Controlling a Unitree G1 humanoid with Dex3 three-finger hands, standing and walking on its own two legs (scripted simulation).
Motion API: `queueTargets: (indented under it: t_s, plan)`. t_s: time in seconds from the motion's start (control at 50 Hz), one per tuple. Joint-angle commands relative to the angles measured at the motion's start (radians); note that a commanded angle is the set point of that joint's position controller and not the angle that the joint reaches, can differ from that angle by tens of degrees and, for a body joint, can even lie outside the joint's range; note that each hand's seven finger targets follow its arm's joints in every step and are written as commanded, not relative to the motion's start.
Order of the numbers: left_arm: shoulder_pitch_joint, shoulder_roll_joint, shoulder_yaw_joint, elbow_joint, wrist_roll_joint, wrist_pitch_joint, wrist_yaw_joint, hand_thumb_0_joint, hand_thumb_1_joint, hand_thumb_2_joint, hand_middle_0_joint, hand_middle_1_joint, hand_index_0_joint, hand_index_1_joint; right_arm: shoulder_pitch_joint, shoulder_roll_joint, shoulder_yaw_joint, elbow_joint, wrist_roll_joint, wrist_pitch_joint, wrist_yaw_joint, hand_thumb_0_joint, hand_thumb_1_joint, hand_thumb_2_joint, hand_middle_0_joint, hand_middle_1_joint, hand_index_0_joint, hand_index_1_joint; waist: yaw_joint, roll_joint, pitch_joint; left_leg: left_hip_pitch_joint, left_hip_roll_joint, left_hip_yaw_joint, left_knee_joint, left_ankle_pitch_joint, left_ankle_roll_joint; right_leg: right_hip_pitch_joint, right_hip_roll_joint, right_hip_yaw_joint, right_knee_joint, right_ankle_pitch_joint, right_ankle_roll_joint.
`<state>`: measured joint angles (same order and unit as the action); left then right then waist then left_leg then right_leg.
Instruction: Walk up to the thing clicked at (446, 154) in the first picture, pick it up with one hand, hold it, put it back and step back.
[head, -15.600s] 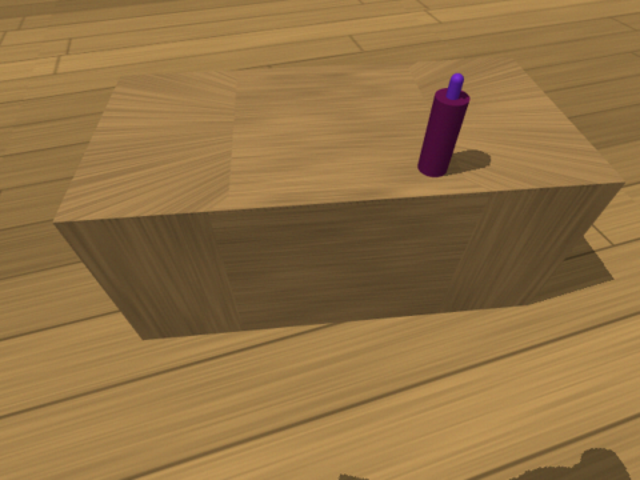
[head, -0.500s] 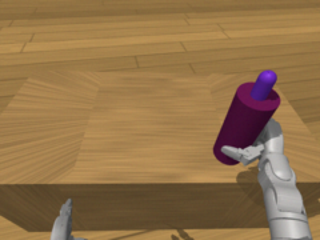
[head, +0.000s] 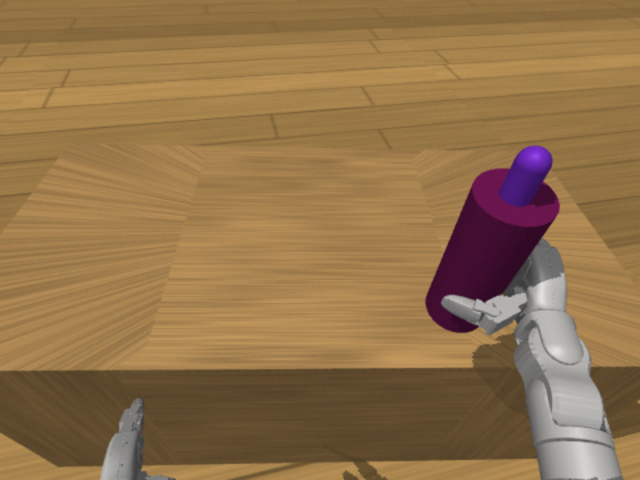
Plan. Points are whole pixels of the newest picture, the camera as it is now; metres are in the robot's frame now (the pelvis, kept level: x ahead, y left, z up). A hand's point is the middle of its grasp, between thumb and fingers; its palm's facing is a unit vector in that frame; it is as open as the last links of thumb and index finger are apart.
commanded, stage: hold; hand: right
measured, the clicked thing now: (487, 246) +0.31 -0.16 +0.18
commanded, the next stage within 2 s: crouch in 0.64 s
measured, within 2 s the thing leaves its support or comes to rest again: neither
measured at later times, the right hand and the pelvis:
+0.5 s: hand (480, 278) +0.32 -0.17 +0.12, palm faces +0.13 +0.99 +0.00, open 11.0 cm; pelvis +0.00 +0.00 +0.00, yaw +0 degrees
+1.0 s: hand (474, 271) +0.34 -0.17 +0.11, palm faces +0.15 +0.99 +0.00, open 11.0 cm; pelvis +0.00 +0.00 +0.00, yaw +0 degrees
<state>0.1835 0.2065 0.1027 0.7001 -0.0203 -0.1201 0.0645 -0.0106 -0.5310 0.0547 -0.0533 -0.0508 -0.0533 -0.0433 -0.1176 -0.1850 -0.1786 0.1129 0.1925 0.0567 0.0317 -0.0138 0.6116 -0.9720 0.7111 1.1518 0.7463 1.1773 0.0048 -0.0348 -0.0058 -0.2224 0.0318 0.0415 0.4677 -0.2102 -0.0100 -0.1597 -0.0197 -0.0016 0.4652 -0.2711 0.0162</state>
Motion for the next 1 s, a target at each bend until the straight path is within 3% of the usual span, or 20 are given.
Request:
queueTargets:
  t_s: [0.0, 0.08, 0.14, 0.18, 0.22, 0.26, 0.3, 0.32, 0.42, 0.48, 0.52, 0.56, 0.62, 0.72, 0.8, 0.82, 0.86, 0.9, 0.96, 0.98]
  plan:
    - [-0.149, 0.140, 0.050, -0.180, 0.004, -0.048, 0.007, 0.000, -0.551, 0.054, -0.045, -0.046, -0.046, -0.045, -0.323, -0.142, -0.041, -0.280, 0.011, -0.087, 0.005, 0.000, -0.009, -1.317, 1.245, 1.445, 1.307, 1.445, -0.001, 0.034, -0.206, 0.093, -0.019, 0.025, -0.059, 0.183, 0.003, 0.019, 0.023, -0.011, -0.065, 0.188, -0.027]
    - [-0.140, 0.109, 0.022, -0.133, 0.002, -0.048, 0.013, 0.000, -0.551, 0.053, -0.044, -0.044, -0.045, -0.043, -0.305, -0.149, -0.056, -0.242, 0.012, -0.099, 0.002, 0.000, -0.010, -1.302, 1.240, 1.432, 1.300, 1.432, -0.006, 0.051, -0.184, 0.083, -0.017, 0.021, -0.067, 0.137, 0.002, 0.005, 0.025, -0.012, -0.070, 0.141, -0.032]
    - [-0.125, 0.149, 0.054, -0.154, 0.007, -0.053, 0.023, 0.000, -0.546, 0.048, -0.044, -0.044, -0.048, -0.040, -0.301, -0.148, -0.048, -0.251, 0.009, -0.098, 0.001, 0.000, -0.004, -1.313, 1.245, 1.443, 1.308, 1.443, 0.007, 0.045, -0.203, 0.084, -0.020, 0.024, -0.062, 0.153, 0.003, 0.023, 0.022, -0.010, -0.070, 0.155, -0.030]
    - [-0.094, 0.101, 0.019, -0.117, 0.005, -0.048, 0.017, 0.000, -0.549, 0.052, -0.044, -0.044, -0.045, -0.042, -0.273, -0.144, -0.052, -0.226, 0.007, -0.103, 0.002, 0.000, 0.005, -1.312, 1.243, 1.443, 1.306, 1.443, 0.001, 0.024, -0.184, 0.077, -0.018, 0.024, -0.065, 0.145, 0.004, 0.010, 0.025, -0.013, -0.072, 0.147, -0.030]
    - [-0.121, 0.126, 0.037, -0.146, 0.005, -0.048, 0.020, 0.000, -0.545, 0.048, -0.042, -0.042, -0.046, -0.038, -0.264, -0.149, -0.056, -0.212, 0.008, -0.108, 0.002, 0.000, -0.012, -1.316, 1.255, 1.449, 1.316, 1.449, -0.001, 0.044, -0.203, 0.086, -0.022, 0.027, -0.057, 0.170, 0.004, 0.013, 0.019, -0.009, -0.071, 0.174, -0.028]
    - [-0.109, 0.111, 0.020, -0.156, 0.008, -0.047, 0.019, 0.000, -0.550, 0.052, -0.044, -0.044, -0.045, -0.042, -0.302, -0.154, -0.055, -0.269, 0.007, -0.115, 0.001, 0.000, -0.002, -1.317, 1.246, 1.446, 1.309, 1.446, 0.005, 0.022, -0.218, 0.085, -0.019, 0.023, -0.061, 0.169, 0.005, 0.027, 0.024, -0.013, -0.069, 0.171, -0.028]
    - [-0.114, 0.166, 0.065, -0.158, 0.008, -0.049, 0.027, 0.000, -0.548, 0.050, -0.044, -0.044, -0.046, -0.041, -0.275, -0.161, -0.061, -0.259, 0.013, -0.114, 0.000, 0.000, -0.007, -1.320, 1.251, 1.449, 1.313, 1.449, 0.008, 0.035, -0.186, 0.076, -0.022, 0.025, -0.069, 0.135, 0.006, 0.018, 0.021, -0.010, -0.082, 0.136, -0.028]
    - [-0.123, 0.137, 0.040, -0.150, 0.007, -0.052, 0.024, 0.000, -0.549, 0.053, -0.044, -0.044, -0.046, -0.043, -0.292, -0.149, -0.048, -0.254, 0.010, -0.113, 0.000, 0.000, -0.010, -1.321, 1.253, 1.451, 1.315, 1.451, 0.008, 0.023, -0.180, 0.066, -0.022, 0.025, -0.071, 0.127, 0.007, 0.017, 0.021, -0.010, -0.083, 0.127, -0.029]
    - [-0.135, 0.120, 0.030, -0.160, 0.008, -0.056, 0.024, 0.000, -0.554, 0.055, -0.046, -0.045, -0.045, -0.046, -0.281, -0.129, -0.035, -0.236, 0.011, -0.116, 0.001, 0.000, -0.021, -1.314, 1.248, 1.442, 1.309, 1.442, 0.003, 0.044, -0.204, 0.087, -0.020, 0.023, -0.064, 0.167, 0.004, 0.019, 0.023, -0.011, -0.069, 0.170, -0.029]
    - [-0.129, 0.141, 0.046, -0.144, 0.010, -0.052, 0.029, 0.000, -0.553, 0.053, -0.045, -0.043, -0.045, -0.043, -0.308, -0.159, -0.063, -0.210, 0.009, -0.113, -0.004, 0.000, -0.031, -1.309, 1.247, 1.436, 1.307, 1.436, 0.006, 0.060, -0.201, 0.090, -0.012, 0.017, -0.071, 0.160, -0.001, 0.014, 0.030, -0.016, -0.066, 0.155, -0.034]
    - [-0.128, 0.123, 0.034, -0.133, 0.007, -0.053, 0.025, 0.000, -0.552, 0.053, -0.045, -0.044, -0.045, -0.044, -0.299, -0.128, -0.035, -0.198, 0.009, -0.112, 0.002, 0.000, -0.042, -1.310, 1.254, 1.439, 1.312, 1.439, 0.009, 0.053, -0.179, 0.068, -0.016, 0.018, -0.073, 0.133, 0.002, 0.006, 0.026, -0.014, -0.075, 0.130, -0.033]
    - [-0.147, 0.153, 0.053, -0.178, 0.008, -0.058, 0.029, 0.000, -0.549, 0.050, -0.044, -0.042, -0.045, -0.041, -0.339, -0.152, -0.047, -0.240, 0.009, -0.120, -0.004, 0.000, -0.030, -1.301, 1.249, 1.432, 1.307, 1.432, 0.008, 0.048, -0.213, 0.081, -0.020, 0.022, -0.066, 0.141, 0.005, 0.027, 0.022, -0.010, -0.075, 0.140, -0.029]
    - [-0.087, 0.099, 0.018, -0.126, 0.006, -0.047, 0.021, 0.000, -0.550, 0.051, -0.044, -0.043, -0.045, -0.042, -0.265, -0.136, -0.043, -0.190, 0.006, -0.111, -0.002, 0.000, -0.016, -1.297, 1.241, 1.428, 1.300, 1.428, -0.005, 0.031, -0.168, 0.077, -0.022, 0.026, -0.070, 0.133, 0.007, 0.002, 0.022, -0.010, -0.083, 0.139, -0.026]
    - [-0.128, 0.148, 0.053, -0.167, 0.008, -0.048, 0.025, 0.000, -0.519, 0.041, -0.037, -0.044, -0.059, -0.023, -0.312, -0.143, -0.041, -0.257, 0.009, -0.108, -0.010, 0.000, 0.030, -1.321, 1.238, 1.442, 1.302, 1.442, 0.004, 0.046, -0.217, 0.098, -0.018, 0.021, -0.067, 0.169, 0.003, 0.030, 0.026, -0.013, -0.073, 0.166, -0.029]
    - [-0.112, 0.066, -0.014, -0.135, 0.002, -0.040, 0.018, 0.000, -0.552, 0.058, -0.039, -0.037, -0.039, -0.037, -0.278, -0.117, -0.034, -0.182, 0.004, -0.094, -0.010, 0.000, 0.000, -1.284, 1.248, 1.420, 1.306, 1.420, 0.001, 0.059, -0.178, 0.084, -0.020, 0.022, -0.068, 0.178, 0.001, 0.008, 0.023, -0.014, -0.070, 0.178, -0.032]
    - [-0.133, 0.099, 0.013, -0.157, 0.002, -0.040, 0.020, 0.000, -0.553, 0.057, -0.040, -0.038, -0.039, -0.038, -0.293, -0.138, -0.060, -0.173, 0.010, -0.094, -0.013, 0.000, -0.017, -1.277, 1.251, 1.414, 1.307, 1.415, 0.003, 0.078, -0.174, 0.082, -0.017, 0.021, -0.074, 0.164, -0.002, 0.000, 0.025, -0.016, -0.071, 0.162, -0.034]
    - [-0.139, 0.099, 0.009, -0.147, 0.006, -0.038, 0.015, 0.000, -0.549, 0.054, -0.040, -0.037, -0.041, -0.036, -0.307, -0.137, -0.056, -0.152, 0.006, -0.098, -0.010, 0.000, -0.012, -1.275, 1.250, 1.413, 1.306, 1.414, 0.008, 0.058, -0.171, 0.072, -0.016, 0.018, -0.069, 0.163, -0.001, -0.003, 0.026, -0.016, -0.067, 0.160, -0.034]
    - [-0.109, 0.166, 0.064, -0.154, 0.009, -0.036, 0.021, 0.000, -0.546, 0.051, -0.039, -0.037, -0.041, -0.034, -0.368, -0.158, -0.069, -0.138, 0.006, -0.113, -0.012, 0.000, -0.009, -1.269, 1.245, 1.408, 1.300, 1.408, 0.026, 0.074, -0.188, 0.065, -0.017, 0.018, -0.062, 0.170, -0.002, 0.003, 0.024, -0.014, -0.063, 0.161, -0.036]
    - [-0.097, 0.120, 0.026, -0.175, 0.006, -0.038, 0.021, 0.000, -0.550, 0.054, -0.040, -0.037, -0.041, -0.036, -0.409, -0.147, -0.065, -0.055, -0.001, -0.139, -0.006, 0.000, -0.014, -1.266, 1.243, 1.404, 1.298, 1.404, 0.044, 0.095, -0.196, 0.045, -0.014, 0.011, -0.057, 0.173, -0.006, 0.005, 0.026, -0.016, -0.048, 0.157, -0.041]
    - [-0.094, 0.143, 0.050, -0.162, 0.005, -0.039, 0.026, 0.000, -0.547, 0.051, -0.039, -0.037, -0.042, -0.034, -0.428, -0.155, -0.073, -0.017, 0.005, -0.153, -0.001, 0.000, -0.016, -1.263, 1.249, 1.406, 1.303, 1.406, 0.054, 0.113, -0.185, 0.028, -0.015, 0.011, -0.055, 0.165, -0.007, -0.002, 0.024, -0.014, -0.047, 0.145, -0.044]
